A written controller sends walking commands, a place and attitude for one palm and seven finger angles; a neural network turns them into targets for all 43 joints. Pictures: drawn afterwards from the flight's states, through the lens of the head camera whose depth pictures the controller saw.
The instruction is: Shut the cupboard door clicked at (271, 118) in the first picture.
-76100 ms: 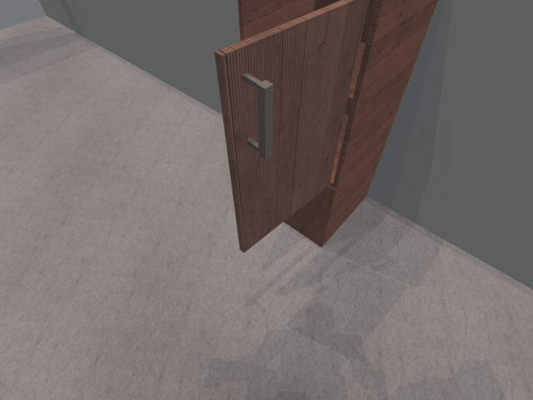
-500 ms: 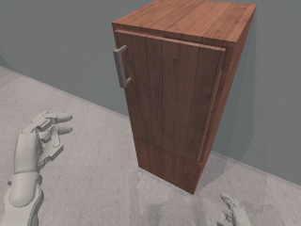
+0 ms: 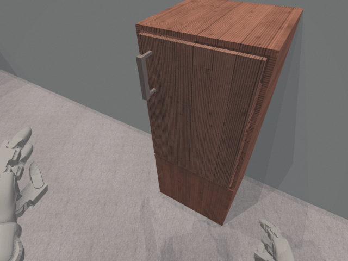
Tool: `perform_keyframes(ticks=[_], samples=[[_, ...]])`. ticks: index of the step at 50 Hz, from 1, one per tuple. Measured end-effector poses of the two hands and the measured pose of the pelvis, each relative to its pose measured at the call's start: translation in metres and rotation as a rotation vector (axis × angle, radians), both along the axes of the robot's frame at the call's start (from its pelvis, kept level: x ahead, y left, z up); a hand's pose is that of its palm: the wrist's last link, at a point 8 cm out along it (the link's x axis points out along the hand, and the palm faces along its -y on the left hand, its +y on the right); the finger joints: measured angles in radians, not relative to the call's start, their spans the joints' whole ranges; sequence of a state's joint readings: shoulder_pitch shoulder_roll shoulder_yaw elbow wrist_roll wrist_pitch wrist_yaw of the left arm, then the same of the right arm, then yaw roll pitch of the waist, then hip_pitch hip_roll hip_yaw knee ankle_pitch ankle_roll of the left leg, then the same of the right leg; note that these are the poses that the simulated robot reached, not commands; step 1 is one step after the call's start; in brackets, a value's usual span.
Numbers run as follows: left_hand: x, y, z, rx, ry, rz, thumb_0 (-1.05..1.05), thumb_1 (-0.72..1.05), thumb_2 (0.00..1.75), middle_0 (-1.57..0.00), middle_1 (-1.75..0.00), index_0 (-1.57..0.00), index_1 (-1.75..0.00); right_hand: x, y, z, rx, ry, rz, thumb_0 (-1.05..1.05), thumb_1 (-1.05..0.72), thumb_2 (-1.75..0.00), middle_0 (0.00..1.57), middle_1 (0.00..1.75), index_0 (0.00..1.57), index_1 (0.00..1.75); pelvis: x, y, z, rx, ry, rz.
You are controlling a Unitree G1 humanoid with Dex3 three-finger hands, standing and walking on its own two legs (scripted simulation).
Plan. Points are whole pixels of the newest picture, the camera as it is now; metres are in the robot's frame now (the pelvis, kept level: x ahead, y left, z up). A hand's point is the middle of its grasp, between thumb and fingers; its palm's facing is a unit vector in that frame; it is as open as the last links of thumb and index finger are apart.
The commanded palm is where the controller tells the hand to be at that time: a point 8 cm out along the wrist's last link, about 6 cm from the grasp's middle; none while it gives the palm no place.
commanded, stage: draw the hand back to the body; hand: left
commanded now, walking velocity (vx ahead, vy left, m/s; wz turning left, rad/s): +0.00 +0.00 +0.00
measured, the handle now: (147, 76) +0.64 +0.18 +0.12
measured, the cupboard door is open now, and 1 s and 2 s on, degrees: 0 0 0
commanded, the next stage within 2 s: step back with the hand held close in 0.06 s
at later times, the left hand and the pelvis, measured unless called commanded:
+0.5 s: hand (37, 188) +0.19 +0.28 +0.14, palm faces +0.37 -0.78 -0.50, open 7.4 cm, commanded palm +0.13 +0.32 +0.17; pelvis -0.02 +0.02 -0.01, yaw -1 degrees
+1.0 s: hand out of the picture +0.10 +0.28 +0.16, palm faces +0.49 -0.76 -0.42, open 7.4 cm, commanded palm +0.03 +0.32 +0.17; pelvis -0.11 +0.01 -0.03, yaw +1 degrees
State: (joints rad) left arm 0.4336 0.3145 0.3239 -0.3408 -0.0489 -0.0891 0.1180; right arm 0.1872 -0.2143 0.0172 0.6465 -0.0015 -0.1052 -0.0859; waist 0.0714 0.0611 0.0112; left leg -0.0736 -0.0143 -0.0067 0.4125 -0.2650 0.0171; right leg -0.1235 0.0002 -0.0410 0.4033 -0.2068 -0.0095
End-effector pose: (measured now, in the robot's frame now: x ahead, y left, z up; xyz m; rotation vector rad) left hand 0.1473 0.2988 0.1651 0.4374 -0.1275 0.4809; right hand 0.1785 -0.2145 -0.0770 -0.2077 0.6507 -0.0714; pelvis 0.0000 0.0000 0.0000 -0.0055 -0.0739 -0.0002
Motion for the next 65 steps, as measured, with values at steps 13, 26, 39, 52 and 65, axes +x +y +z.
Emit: perform_keyframes(ticks=[13,26,39,52,65], samples=[[0.003,0.007,0.012,0.071,-0.012,-0.007,0.02,0.89,0.90,-0.21,-0.30,-0.22,-0.30,-0.016,-0.005,-0.008,0.019,0.039,-0.030,0.01,-0.90,-0.89,0.20,0.30,0.20,0.30,-0.002,0.000,-0.001,-0.009,0.021,-0.006],[-0.001,0.018,0.004,0.136,0.038,-0.105,0.02,0.89,0.90,-0.21,-0.30,-0.22,-0.30,-0.047,-0.018,-0.009,-0.058,0.112,-0.151,0.01,-0.90,-0.89,0.20,0.30,0.20,0.30,-0.020,0.022,-0.009,0.000,0.088,-0.020],[-0.052,0.028,0.003,0.163,-0.086,-0.076,0.01,0.89,0.90,-0.21,-0.30,-0.21,-0.30,-0.091,-0.002,-0.007,-0.047,0.034,-0.126,0.01,-0.90,-0.89,0.20,0.30,0.20,0.30,-0.068,0.025,-0.022,0.002,0.059,-0.028],[-0.102,0.015,0.010,0.201,-0.210,-0.081,0.02,0.89,0.90,-0.21,-0.30,-0.22,-0.30,-0.160,-0.017,-0.022,-0.098,0.114,-0.101,0.01,-0.90,-0.89,0.20,0.30,0.20,0.30,-0.113,0.015,-0.030,-0.005,0.055,0.018],[-0.184,0.024,0.007,0.327,-0.194,0.036,0.01,0.89,0.90,-0.21,-0.30,-0.22,-0.30,-0.176,-0.017,-0.045,-0.073,0.081,-0.001,0.01,-0.90,-0.89,0.20,0.30,0.20,0.30,-0.160,0.001,-0.050,0.007,0.027,0.198]])
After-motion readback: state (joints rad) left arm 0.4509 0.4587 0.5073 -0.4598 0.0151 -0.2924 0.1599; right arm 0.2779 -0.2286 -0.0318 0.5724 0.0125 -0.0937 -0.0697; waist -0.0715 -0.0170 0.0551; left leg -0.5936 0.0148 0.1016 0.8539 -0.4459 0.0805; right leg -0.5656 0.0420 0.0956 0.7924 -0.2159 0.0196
